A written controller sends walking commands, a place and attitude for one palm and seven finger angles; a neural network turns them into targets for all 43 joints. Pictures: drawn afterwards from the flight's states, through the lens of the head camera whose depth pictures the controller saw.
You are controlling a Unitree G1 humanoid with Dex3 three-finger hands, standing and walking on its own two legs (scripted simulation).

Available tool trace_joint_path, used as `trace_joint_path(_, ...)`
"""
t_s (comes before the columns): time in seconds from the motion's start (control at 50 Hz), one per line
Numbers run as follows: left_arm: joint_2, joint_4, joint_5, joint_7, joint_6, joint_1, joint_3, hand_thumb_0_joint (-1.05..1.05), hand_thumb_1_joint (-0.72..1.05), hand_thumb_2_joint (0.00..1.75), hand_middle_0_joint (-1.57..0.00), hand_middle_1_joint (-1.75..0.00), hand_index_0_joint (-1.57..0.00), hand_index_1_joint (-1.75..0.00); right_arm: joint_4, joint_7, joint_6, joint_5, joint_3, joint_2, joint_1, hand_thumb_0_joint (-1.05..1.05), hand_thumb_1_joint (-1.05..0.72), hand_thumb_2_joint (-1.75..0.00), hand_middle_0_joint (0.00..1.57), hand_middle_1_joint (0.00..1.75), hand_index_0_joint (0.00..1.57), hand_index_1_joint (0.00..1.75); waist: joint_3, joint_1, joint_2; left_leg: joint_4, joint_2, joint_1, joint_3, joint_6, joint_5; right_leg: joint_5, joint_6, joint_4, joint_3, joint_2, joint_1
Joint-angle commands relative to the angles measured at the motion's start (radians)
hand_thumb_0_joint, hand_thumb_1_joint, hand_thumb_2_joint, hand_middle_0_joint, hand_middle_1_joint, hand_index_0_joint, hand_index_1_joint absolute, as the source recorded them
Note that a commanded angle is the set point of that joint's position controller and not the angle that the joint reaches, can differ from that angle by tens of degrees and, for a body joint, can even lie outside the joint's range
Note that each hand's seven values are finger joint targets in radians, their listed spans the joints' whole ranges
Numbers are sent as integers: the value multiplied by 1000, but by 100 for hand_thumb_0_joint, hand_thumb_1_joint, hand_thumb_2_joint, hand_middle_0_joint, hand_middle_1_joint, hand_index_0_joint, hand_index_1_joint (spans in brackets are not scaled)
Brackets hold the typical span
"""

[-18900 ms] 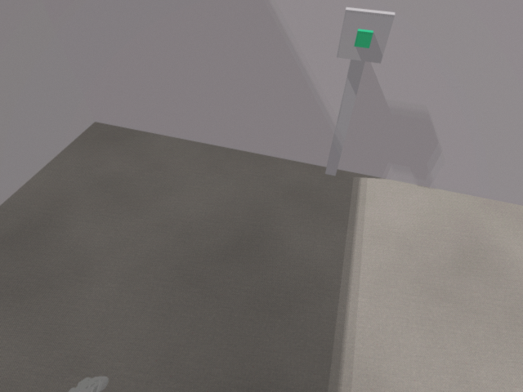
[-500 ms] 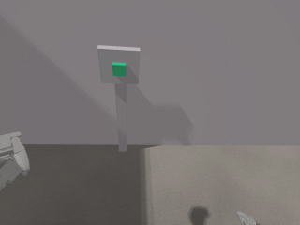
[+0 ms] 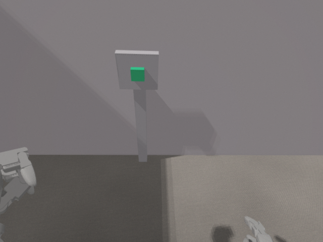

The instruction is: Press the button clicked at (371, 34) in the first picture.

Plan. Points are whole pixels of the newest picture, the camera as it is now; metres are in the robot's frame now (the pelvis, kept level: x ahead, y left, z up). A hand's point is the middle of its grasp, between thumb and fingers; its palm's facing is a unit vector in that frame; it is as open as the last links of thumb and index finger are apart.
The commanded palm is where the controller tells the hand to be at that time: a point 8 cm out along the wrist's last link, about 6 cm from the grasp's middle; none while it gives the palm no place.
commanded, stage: stop stepping back and stand still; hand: left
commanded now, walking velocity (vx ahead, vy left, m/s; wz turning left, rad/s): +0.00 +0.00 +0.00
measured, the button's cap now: (137, 73) +0.77 +0.16 +0.00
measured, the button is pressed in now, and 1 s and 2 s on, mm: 0 0 0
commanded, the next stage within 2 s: let the arm hang, fingers relaxed in 0.36 s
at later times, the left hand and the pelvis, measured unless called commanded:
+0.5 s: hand (41, 174) +0.20 +0.25 +0.13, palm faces +0.29 -0.83 -0.48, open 3.1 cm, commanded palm none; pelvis +0.01 +0.01 +0.01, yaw +0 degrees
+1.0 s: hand out of the picture -0.05 +0.23 -0.16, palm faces +0.03 -0.96 -0.27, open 5.1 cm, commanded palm none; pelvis -0.02 +0.01 +0.01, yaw +1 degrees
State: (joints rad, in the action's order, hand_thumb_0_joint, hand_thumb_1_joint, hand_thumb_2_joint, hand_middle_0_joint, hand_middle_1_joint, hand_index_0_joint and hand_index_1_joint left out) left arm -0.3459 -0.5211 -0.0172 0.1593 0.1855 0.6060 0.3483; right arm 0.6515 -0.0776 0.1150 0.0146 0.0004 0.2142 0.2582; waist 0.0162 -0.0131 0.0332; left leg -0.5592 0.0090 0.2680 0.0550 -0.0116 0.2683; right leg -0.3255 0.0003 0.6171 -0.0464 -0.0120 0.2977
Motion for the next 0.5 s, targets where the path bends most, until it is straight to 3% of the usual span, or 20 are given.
trace_joint_path(0.0,-207,-317,14,21,85,-89,124,0,90,90,-130,-150,-130,-150,-174,-3,87,-6,-24,104,-128,0,-90,-90,20,30,20,30,-7,2,-226,239,181,67,-171,-73,-62,98,12,-90,19,-14,-92)
trace_joint_path(0.02,-190,-282,11,20,83,-52,117,0,90,90,-130,-150,-130,-150,-172,2,88,-11,-26,102,-118,0,-90,-90,20,30,20,30,18,4,-181,183,144,48,-126,-57,-157,197,5,-136,41,-23,-127)
trace_joint_path(0.04,-183,-246,6,17,80,-37,117,0,90,90,-130,-150,-130,-150,-173,8,86,-12,-30,106,-119,0,-90,-90,20,30,20,30,23,6,-121,143,107,54,-95,-34,-168,264,-5,-167,86,-38,-142)
trace_joint_path(0.08,-155,-174,-10,12,75,22,107,0,90,90,-130,-150,-130,-150,-174,18,72,-14,-46,111,-109,0,-90,-90,20,30,20,30,46,16,4,56,52,27,-60,-5,-105,285,-36,-245,192,-95,-112)
trace_joint_path(0.12,-156,-164,-19,9,70,13,106,0,90,90,-130,-150,-130,-150,-172,20,58,-15,-43,104,-111,0,-90,-90,20,30,20,30,53,28,46,21,32,-11,-52,2,-87,259,-58,-291,226,-134,-79)
trace_joint_path(0.16,-162,-144,-23,9,66,22,113,0,90,90,-130,-150,-130,-150,-175,16,46,-14,-39,99,-120,0,-90,-90,20,30,20,30,47,26,45,59,34,-36,-57,-4,-86,188,-49,-309,202,-121,-55)
trace_joint_path(0.18,-169,-137,-25,10,62,37,123,0,90,90,-130,-150,-130,-150,-179,11,41,-13,-41,103,-131,0,-90,-90,20,30,20,30,42,23,14,90,44,-46,-60,-7,-111,191,-40,-301,180,-104,-55)
trace_joint_path(0.26,-182,-198,-23,5,69,18,122,0,90,90,-130,-150,-130,-150,-196,2,34,-12,-34,102,-145,0,-90,-90,20,30,20,30,64,13,-43,168,77,-70,-82,-19,-216,282,-9,-238,113,-46,-106)
trace_joint_path(0.32,-182,-238,-20,7,69,5,112,0,90,90,-130,-150,-130,-150,-204,-3,39,-12,-32,103,-145,0,-90,-90,20,30,20,30,88,7,-97,178,82,-81,-78,-19,-259,319,-3,-218,95,-36,-138)
trace_joint_path(0.42,-176,-230,-20,13,65,30,109,0,90,90,-130,-150,-130,-150,-205,-3,43,-14,-36,104,-140,0,-90,-90,20,30,20,30,95,7,-87,171,72,-83,-67,-12,-245,346,-5,-235,99,-42,-154)
trace_joint_path(0.44,-79,623,65,-129,-71,-124,-255,0,90,90,-130,-150,-130,-150,52,93,78,-20,-97,300,-178,0,-90,-90,20,30,20,30,-18,61,-86,8,98,15,-89,-24,-378,457,-32,-91,44,-116,-15)
trace_joint_path(0.46,-64,650,52,-150,-145,-110,-227,0,90,90,-126,-146,-126,-146,42,93,9,-25,-96,243,-91,0,-90,-90,20,30,20,30,73,43,-80,25,104,-43,-85,-15,-397,397,-40,-109,104,-103,-17)
trace_joint_path(0.48,-49,645,53,-155,-160,-106,-237,0,90,90,-123,-142,-123,-142,27,89,-5,-24,-92,229,-76,0,-90,-90,20,30,20,30,74,42,-57,20,109,-64,-83,-17,-437,356,-34,-103,88,-84,-4)
